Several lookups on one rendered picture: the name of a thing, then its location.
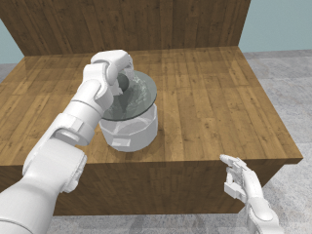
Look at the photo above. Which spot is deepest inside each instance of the pot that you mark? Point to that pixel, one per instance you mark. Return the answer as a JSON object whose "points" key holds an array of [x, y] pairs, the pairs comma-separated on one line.
{"points": [[131, 135]]}

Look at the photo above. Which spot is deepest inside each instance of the table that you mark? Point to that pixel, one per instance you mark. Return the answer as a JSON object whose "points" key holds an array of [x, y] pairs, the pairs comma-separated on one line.
{"points": [[209, 102]]}

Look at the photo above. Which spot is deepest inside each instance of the robot right forearm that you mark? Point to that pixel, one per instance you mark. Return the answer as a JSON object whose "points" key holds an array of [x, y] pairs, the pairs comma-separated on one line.
{"points": [[260, 218]]}

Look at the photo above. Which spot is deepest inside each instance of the left robot upper arm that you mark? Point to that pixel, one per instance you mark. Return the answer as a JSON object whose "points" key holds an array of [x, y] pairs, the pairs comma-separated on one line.
{"points": [[27, 207]]}

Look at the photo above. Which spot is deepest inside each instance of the left robot hand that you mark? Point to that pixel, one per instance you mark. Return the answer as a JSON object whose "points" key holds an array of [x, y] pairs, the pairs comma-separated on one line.
{"points": [[122, 60]]}

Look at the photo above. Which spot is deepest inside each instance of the robot left forearm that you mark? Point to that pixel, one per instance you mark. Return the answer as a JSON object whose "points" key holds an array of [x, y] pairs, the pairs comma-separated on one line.
{"points": [[77, 123]]}

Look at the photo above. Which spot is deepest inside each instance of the right robot hand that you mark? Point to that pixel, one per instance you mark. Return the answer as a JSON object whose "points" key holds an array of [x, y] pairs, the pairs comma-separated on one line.
{"points": [[246, 184]]}

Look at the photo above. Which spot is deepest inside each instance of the lid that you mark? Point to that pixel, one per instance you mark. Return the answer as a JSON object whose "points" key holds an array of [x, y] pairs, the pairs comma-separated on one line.
{"points": [[136, 100]]}

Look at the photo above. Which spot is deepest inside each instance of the knob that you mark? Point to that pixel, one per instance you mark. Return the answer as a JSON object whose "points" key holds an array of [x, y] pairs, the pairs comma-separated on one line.
{"points": [[123, 81]]}

